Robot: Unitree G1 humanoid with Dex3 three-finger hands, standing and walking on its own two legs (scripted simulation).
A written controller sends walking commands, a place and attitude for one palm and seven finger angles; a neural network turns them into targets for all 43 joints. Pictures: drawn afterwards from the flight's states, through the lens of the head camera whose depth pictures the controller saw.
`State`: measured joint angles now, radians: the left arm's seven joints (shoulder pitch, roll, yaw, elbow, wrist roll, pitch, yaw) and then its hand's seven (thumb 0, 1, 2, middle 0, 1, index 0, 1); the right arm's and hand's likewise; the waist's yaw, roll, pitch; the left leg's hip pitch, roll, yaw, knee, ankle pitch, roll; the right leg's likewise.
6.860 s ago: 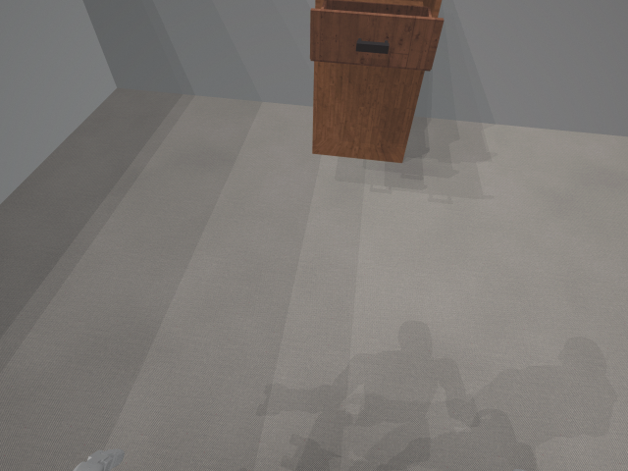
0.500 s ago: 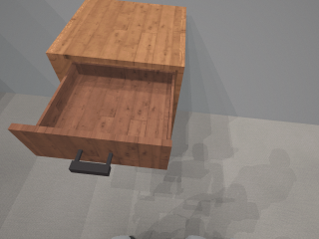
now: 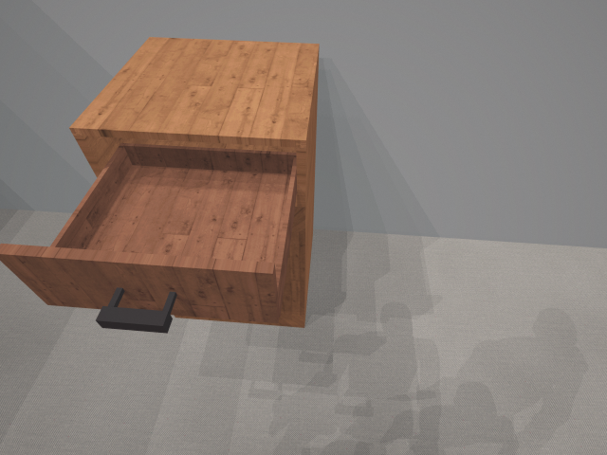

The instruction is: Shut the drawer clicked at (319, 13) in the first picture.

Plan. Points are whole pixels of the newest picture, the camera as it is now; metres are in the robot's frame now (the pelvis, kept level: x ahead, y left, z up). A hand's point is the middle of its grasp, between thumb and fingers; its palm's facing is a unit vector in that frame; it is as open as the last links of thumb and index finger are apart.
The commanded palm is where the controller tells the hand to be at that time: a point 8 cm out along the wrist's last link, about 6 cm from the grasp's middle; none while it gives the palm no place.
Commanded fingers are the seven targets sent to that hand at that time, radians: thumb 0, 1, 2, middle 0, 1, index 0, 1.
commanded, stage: come to a stop and stand still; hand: left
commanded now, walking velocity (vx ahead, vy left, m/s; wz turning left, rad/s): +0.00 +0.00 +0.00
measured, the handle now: (140, 307) +0.34 +0.29 -0.06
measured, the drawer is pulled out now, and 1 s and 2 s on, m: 0.30 0.30 0.30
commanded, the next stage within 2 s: look again from close up in 0.16 s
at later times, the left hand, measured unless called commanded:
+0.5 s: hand out of the picture -0.01 +0.19 -0.18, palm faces +0.05 -0.98 -0.17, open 7.3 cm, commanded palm none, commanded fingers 0.00 0.90 0.90 -0.20 -0.30 -0.20 -0.30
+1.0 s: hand out of the picture +0.12 +0.24 -0.10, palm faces +0.21 -0.96 -0.19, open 7.2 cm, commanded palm +0.10 +0.28 -0.07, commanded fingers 0.00 0.90 0.90 -0.34 -0.45 -0.34 -0.45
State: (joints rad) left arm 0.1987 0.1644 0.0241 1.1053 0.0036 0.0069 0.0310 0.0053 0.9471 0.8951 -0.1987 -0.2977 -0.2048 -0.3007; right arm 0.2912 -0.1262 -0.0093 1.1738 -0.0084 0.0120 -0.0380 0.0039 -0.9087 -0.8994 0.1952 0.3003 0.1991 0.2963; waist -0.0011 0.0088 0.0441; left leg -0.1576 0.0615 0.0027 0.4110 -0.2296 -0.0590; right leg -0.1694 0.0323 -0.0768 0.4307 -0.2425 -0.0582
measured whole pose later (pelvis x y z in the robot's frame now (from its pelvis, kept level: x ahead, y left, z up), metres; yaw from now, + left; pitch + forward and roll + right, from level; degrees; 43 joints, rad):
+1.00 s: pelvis +0.01 +0.05 -0.01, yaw +0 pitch +1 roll +1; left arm 0.49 0.17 0.02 0.34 -0.11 0.01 0.08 0.02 0.93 0.89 -0.21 -0.32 -0.22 -0.32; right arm 0.37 -0.19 0.01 0.95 0.03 -0.21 -0.06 0.03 -0.93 -0.90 0.20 0.30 0.21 0.30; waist 0.00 0.00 0.00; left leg -0.21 -0.04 0.05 0.51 -0.30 0.04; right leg -0.25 -0.06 -0.05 0.55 -0.31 0.01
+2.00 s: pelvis -0.02 +0.04 -0.06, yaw +2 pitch +10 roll -2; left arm 0.55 0.25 0.21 -0.14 -0.29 -0.37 -0.33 0.02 0.90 0.90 -1.15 -1.33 -1.15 -1.33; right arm 0.23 -0.25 -0.03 0.56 0.05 -0.30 -0.06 0.02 -0.90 -0.90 0.20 0.30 0.20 0.30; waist 0.00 0.02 -0.11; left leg -0.70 0.02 -0.01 1.02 -0.49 0.02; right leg -0.68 -0.02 -0.11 0.95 -0.45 -0.01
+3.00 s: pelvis -0.01 +0.03 -0.05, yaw +2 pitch +7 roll -2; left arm 0.52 0.27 0.25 -0.13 -0.31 -0.28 -0.35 0.02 0.90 0.90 -1.40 -1.60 -1.40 -1.60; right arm 0.23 -0.23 0.02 0.57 0.05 -0.30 -0.06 0.01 -0.90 -0.90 0.20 0.30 0.20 0.30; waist 0.02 0.05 -0.10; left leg -0.57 0.02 -0.02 0.91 -0.46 0.00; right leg -0.55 -0.01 -0.11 0.85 -0.43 -0.03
